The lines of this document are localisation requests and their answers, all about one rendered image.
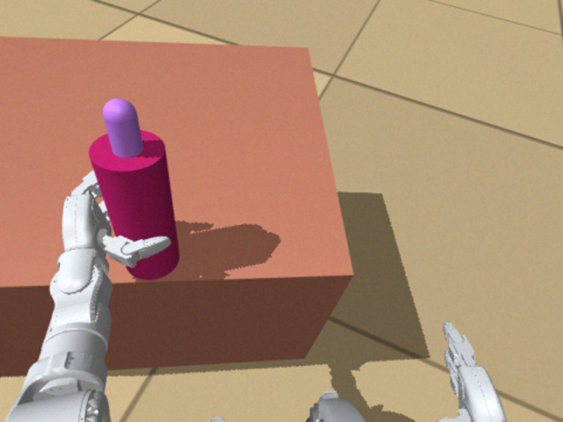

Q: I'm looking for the left robot hand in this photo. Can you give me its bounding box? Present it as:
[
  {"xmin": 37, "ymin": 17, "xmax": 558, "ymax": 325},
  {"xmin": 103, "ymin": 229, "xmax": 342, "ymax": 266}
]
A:
[{"xmin": 62, "ymin": 170, "xmax": 171, "ymax": 268}]

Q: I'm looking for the left robot arm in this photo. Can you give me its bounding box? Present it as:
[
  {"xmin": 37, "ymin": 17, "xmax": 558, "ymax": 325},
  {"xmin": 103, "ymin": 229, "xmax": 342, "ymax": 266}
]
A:
[{"xmin": 4, "ymin": 248, "xmax": 113, "ymax": 422}]

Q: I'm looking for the bottle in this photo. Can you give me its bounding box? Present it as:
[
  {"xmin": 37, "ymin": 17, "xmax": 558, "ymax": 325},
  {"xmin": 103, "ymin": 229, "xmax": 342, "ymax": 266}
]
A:
[{"xmin": 89, "ymin": 98, "xmax": 179, "ymax": 280}]

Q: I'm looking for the right robot hand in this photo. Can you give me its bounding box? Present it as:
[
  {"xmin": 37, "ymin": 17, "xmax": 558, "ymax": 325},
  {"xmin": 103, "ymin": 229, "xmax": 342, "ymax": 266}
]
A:
[{"xmin": 436, "ymin": 321, "xmax": 507, "ymax": 422}]

